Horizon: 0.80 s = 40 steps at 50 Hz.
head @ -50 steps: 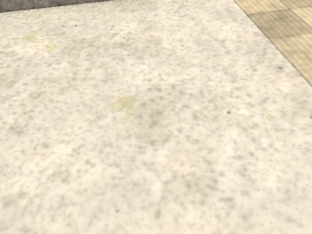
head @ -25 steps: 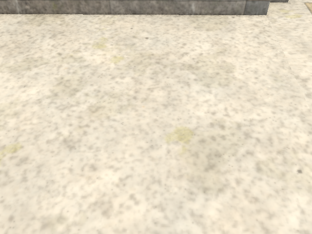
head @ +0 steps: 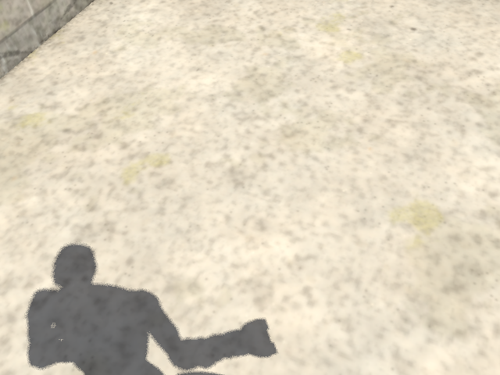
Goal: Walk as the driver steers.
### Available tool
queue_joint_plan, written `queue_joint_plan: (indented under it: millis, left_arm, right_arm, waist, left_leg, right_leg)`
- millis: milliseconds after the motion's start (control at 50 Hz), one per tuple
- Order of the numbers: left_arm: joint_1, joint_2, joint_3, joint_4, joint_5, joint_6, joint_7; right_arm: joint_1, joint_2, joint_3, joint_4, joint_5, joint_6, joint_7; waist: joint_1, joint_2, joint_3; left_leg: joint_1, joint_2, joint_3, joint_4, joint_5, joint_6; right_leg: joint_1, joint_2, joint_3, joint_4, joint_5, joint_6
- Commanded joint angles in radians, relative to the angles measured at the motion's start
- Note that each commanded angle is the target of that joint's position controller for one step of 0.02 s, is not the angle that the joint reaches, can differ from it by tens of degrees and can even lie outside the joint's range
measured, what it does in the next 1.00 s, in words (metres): steps on the spot: left foot, then right foot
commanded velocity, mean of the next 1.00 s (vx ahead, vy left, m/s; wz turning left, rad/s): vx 0.10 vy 0.00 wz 0.16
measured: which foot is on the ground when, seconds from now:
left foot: up 0.00-0.12, down 0.14-0.56, up 0.58-0.84, down 0.86-1.00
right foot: down 0.00-0.14, up 0.16-0.52, down 0.54-0.86, up 0.88-1.00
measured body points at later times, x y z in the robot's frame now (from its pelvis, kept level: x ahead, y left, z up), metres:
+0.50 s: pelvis -0.01 +0.04 +0.00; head -0.01 +0.04 +0.45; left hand +0.06 +0.32 -0.12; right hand +0.19 -0.17 -0.09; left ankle +0.00 +0.14 -0.74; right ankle -0.02 -0.10 -0.73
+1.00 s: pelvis +0.06 +0.07 +0.00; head +0.07 +0.09 +0.45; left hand +0.12 +0.35 -0.13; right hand +0.26 -0.13 -0.09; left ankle +0.09 +0.16 -0.74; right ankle +0.02 -0.09 -0.69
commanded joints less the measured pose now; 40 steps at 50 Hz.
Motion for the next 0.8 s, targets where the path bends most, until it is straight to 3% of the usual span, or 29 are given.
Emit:
queue_joint_plan:
  millis: [20,60,100,120,140,160,180,200,220,240,260,300,340,360,380,440,480,520,540,560,580,600,620,660,700,720,740,780,800]
  left_arm:
    - [-0.058,0.191,0.044,-0.082,-0.009,0.003,0.008]
    - [-0.015,0.215,0.054,-0.074,-0.019,-0.001,0.004]
    - [0.003,0.221,0.058,-0.065,-0.038,0.000,-0.004]
    - [0.017,0.200,0.052,-0.056,-0.044,0.000,-0.010]
    - [0.065,0.157,0.040,-0.034,-0.031,-0.002,-0.021]
    - [0.062,0.077,0.008,-0.078,0.030,-0.008,-0.040]
    - [-0.012,0.113,0.020,-0.118,0.011,-0.015,-0.035]
    - [-0.067,0.173,0.038,-0.119,-0.014,-0.009,-0.031]
    - [-0.064,0.159,0.038,-0.112,-0.023,0.001,-0.029]
    - [-0.031,0.149,0.041,-0.085,-0.014,0.011,-0.021]
    - [0.005,0.153,0.046,-0.070,-0.007,0.019,-0.016]
    - [0.060,0.137,0.044,-0.047,-0.009,0.020,-0.016]
    - [0.067,0.103,0.029,-0.045,-0.013,0.017,-0.021]
    - [0.067,0.083,0.016,-0.046,-0.010,0.014,-0.028]
    - [0.060,0.074,0.008,-0.050,-0.011,0.010,-0.036]
    - [0.031,0.136,0.019,-0.072,-0.027,-0.008,-0.053]
    - [0.079,0.125,0.017,-0.050,-0.027,-0.025,-0.062]
    - [0.206,0.092,0.013,0.013,-0.010,-0.045,-0.072]
    - [0.298,0.089,0.012,0.045,-0.006,-0.053,-0.075]
    - [0.354,0.155,0.028,0.059,-0.014,-0.057,-0.067]
    - [0.305,0.231,0.048,0.034,-0.009,-0.057,-0.067]
    - [0.231,0.205,0.038,0.001,0.009,-0.061,-0.057]
    - [0.203,0.173,0.027,-0.003,0.010,-0.062,-0.049]
    - [0.172,0.150,0.018,-0.008,-0.014,-0.060,-0.048]
    - [0.150,0.122,0.008,-0.006,-0.016,-0.049,-0.048]
    - [0.155,0.127,0.009,-0.005,-0.015,-0.042,-0.048]
    - [0.172,0.163,0.018,0.003,-0.011,-0.035,-0.049]
    - [0.184,0.195,0.024,0.008,-0.020,-0.022,-0.056]
    - [0.162,0.193,0.022,0.005,-0.028,-0.017,-0.056]
  right_arm:
    - [-0.045,0.013,0.023,-0.132,-0.001,-0.008,0.018]
    - [-0.039,-0.024,0.014,-0.147,-0.003,-0.009,0.033]
    - [0.014,-0.014,0.010,-0.129,-0.004,-0.007,0.041]
    - [0.060,-0.016,0.004,-0.107,-0.008,-0.006,0.042]
    - [0.084,-0.041,-0.003,-0.106,-0.013,-0.008,0.037]
    - [0.097,-0.138,-0.017,-0.132,-0.030,-0.014,0.026]
    - [0.118,-0.150,-0.013,-0.128,-0.063,-0.028,0.033]
    - [0.099,-0.109,-0.001,-0.126,-0.077,-0.046,0.041]
    - [0.040,-0.091,0.007,-0.120,-0.071,-0.056,0.041]
    - [-0.023,-0.080,0.011,-0.130,-0.054,-0.058,0.036]
    - [-0.072,-0.068,0.016,-0.135,-0.041,-0.059,0.033]
    - [-0.095,-0.022,0.034,-0.129,-0.050,-0.064,0.032]
    - [-0.099,0.011,0.046,-0.121,-0.050,-0.067,0.033]
    - [-0.076,0.023,0.049,-0.110,-0.049,-0.066,0.032]
    - [-0.046,0.017,0.048,-0.097,-0.049,-0.064,0.033]
    - [0.022,-0.081,0.018,-0.072,-0.034,-0.059,0.028]
    - [0.020,-0.087,0.014,-0.065,-0.011,-0.062,0.020]
    - [-0.027,-0.063,0.016,-0.069,0.010,-0.068,0.019]
    - [-0.083,-0.020,0.026,-0.089,0.006,-0.077,0.024]
    - [-0.116,0.047,0.041,-0.119,0.006,-0.095,0.034]
    - [-0.138,0.023,0.041,-0.138,0.019,-0.117,0.038]
    - [-0.171,-0.020,0.026,-0.142,0.019,-0.130,0.036]
    - [-0.142,-0.024,0.019,-0.126,0.010,-0.131,0.036]
    - [-0.107,-0.003,0.021,-0.105,-0.012,-0.124,0.041]
    - [-0.109,0.053,0.035,-0.099,-0.017,-0.118,0.051]
    - [-0.116,0.069,0.040,-0.103,-0.015,-0.114,0.056]
    - [-0.108,0.060,0.039,-0.103,-0.015,-0.110,0.060]
    - [-0.093,0.034,0.028,-0.104,-0.009,-0.094,0.061]
    - [-0.070,0.028,0.023,-0.102,-0.008,-0.090,0.061]
  waist:
    - [-0.005,-0.246,-0.124]
    - [0.011,-0.256,-0.139]
    - [-0.010,-0.228,-0.138]
    - [-0.029,-0.200,-0.133]
    - [-0.032,-0.109,-0.125]
    - [-0.004,0.187,-0.152]
    - [-0.065,0.285,-0.193]
    - [-0.085,0.165,-0.153]
    - [-0.052,0.151,-0.116]
    - [-0.026,0.120,-0.107]
    - [-0.002,0.126,-0.098]
    - [0.021,0.100,-0.121]
    - [0.014,0.096,-0.121]
    - [-0.001,0.095,-0.136]
    - [-0.021,0.110,-0.130]
    - [-0.058,0.141,-0.044]
    - [-0.034,0.102,0.000]
    - [0.026,0.064,0.013]
    - [0.061,0.013,0.015]
    - [0.071,-0.150,0.022]
    - [0.065,-0.320,0.087]
    - [0.065,-0.281,0.135]
    - [0.037,-0.238,0.114]
    - [0.016,-0.162,0.073]
    - [0.011,-0.149,0.025]
    - [0.016,-0.161,0.007]
    - [0.024,-0.166,-0.001]
    - [0.021,-0.168,-0.004]
    - [-0.003,-0.163,-0.007]
  left_leg:
    - [0.113,0.039,0.054,-0.206,0.012,-0.001]
    - [0.175,0.035,0.069,-0.322,0.029,0.021]
    - [0.285,0.015,0.088,-0.524,0.112,0.073]
    - [0.388,-0.014,0.098,-0.636,0.188,0.103]
    - [0.523,0.013,0.029,-0.713,0.328,0.129]
    - [0.704,0.289,-0.312,-0.692,0.731,0.212]
    - [0.582,0.437,-0.427,-0.734,0.743,0.401]
    - [0.516,0.383,-0.388,-0.763,0.611,0.406]
    - [0.473,0.321,-0.315,-0.768,0.513,0.355]
    - [0.444,0.273,-0.260,-0.767,0.453,0.308]
    - [0.383,0.247,-0.213,-0.767,0.480,0.290]
    - [0.333,0.206,-0.148,-0.767,0.499,0.284]
    - [0.342,0.184,-0.131,-0.764,0.427,0.282]
    - [0.348,0.180,-0.140,-0.785,0.270,0.283]
    - [0.350,0.184,-0.172,-0.817,0.081,0.290]
    - [0.376,0.245,-0.328,-0.884,-0.226,0.318]
    - [0.353,0.247,-0.360,-0.884,-0.310,0.308]
    - [0.215,0.188,-0.301,-0.837,-0.327,0.269]
    - [0.115,0.132,-0.232,-0.713,-0.264,0.229]
    - [-0.045,0.005,-0.040,-0.494,-0.178,0.151]
    - [-0.121,-0.046,0.070,-0.337,-0.115,0.112]
    - [-0.150,0.010,0.004,-0.211,-0.116,0.101]
    - [-0.159,0.024,-0.005,-0.139,-0.105,0.088]
    - [-0.130,0.049,0.004,-0.163,-0.034,0.072]
    - [0.042,0.031,0.054,-0.279,0.055,0.060]
    - [0.117,0.020,0.070,-0.337,0.076,0.059]
    - [0.169,0.005,0.083,-0.383,0.097,0.055]
    - [0.258,-0.008,0.089,-0.474,0.148,0.070]
    - [0.317,-0.012,0.087,-0.557,0.208,0.086]
  right_leg:
    - [0.127,-0.199,0.084,-0.132,0.351,-0.201]
    - [0.167,-0.238,0.105,-0.110,0.347,-0.206]
    - [0.166,-0.237,0.098,-0.058,0.304,-0.176]
    - [0.116,-0.208,0.077,-0.010,0.255,-0.145]
    - [0.005,-0.161,0.013,0.092,0.125,-0.076]
    - [-0.267,-0.052,-0.088,0.384,-0.313,0.029]
    - [-0.352,-0.003,0.035,0.512,-0.485,0.051]
    - [-0.337,-0.015,0.089,0.606,-0.443,0.055]
    - [-0.337,-0.016,0.106,0.626,-0.382,0.047]
    - [-0.316,-0.021,0.115,0.631,-0.323,0.049]
    - [-0.267,-0.017,0.114,0.647,-0.261,0.057]
    - [-0.177,0.000,0.099,0.656,-0.180,0.067]
    - [-0.137,-0.011,0.103,0.532,-0.151,0.071]
    - [-0.101,-0.018,0.101,0.440,-0.149,0.069]
    - [-0.072,-0.010,0.085,0.362,-0.164,0.064]
    - [-0.089,0.033,0.046,0.243,-0.259,0.025]
    - [-0.035,0.039,0.039,0.111,-0.230,-0.028]
    - [0.164,0.042,0.041,-0.010,-0.126,-0.094]
    - [0.258,-0.017,0.125,-0.058,-0.186,-0.135]
    - [0.334,-0.129,0.311,-0.171,-0.436,-0.202]
    - [0.283,-0.279,0.587,-0.342,-0.559,-0.288]
    - [0.252,-0.299,0.609,-0.357,-0.438,-0.300]
    - [0.272,-0.269,0.537,-0.332,-0.290,-0.283]
    - [0.324,-0.209,0.382,-0.287,0.020,-0.235]
    - [0.268,-0.128,0.217,-0.239,0.291,-0.192]
    - [0.248,-0.112,0.178,-0.222,0.343,-0.185]
    - [0.236,-0.107,0.167,-0.214,0.358,-0.199]
    - [0.209,-0.138,0.189,-0.201,0.356,-0.214]
    - [0.193,-0.140,0.191,-0.177,0.341,-0.203]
